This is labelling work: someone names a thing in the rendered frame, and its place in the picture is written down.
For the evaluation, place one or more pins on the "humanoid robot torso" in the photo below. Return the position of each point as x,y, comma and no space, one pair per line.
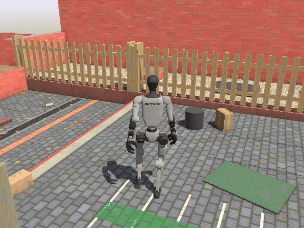
152,115

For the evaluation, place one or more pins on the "left robot upper arm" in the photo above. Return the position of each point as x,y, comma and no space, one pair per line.
135,110

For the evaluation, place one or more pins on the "right robot upper arm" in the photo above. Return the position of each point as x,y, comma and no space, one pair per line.
168,107

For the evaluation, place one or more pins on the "robot left forearm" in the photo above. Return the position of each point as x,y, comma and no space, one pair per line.
131,130

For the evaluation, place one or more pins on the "humanoid robot head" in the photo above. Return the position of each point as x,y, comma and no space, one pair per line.
152,82

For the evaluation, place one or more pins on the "robot right forearm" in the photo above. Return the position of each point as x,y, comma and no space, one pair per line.
173,127

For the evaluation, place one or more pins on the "robot left hand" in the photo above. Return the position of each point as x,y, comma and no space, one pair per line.
128,146

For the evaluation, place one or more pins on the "robot right hand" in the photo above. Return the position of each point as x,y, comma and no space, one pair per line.
172,137

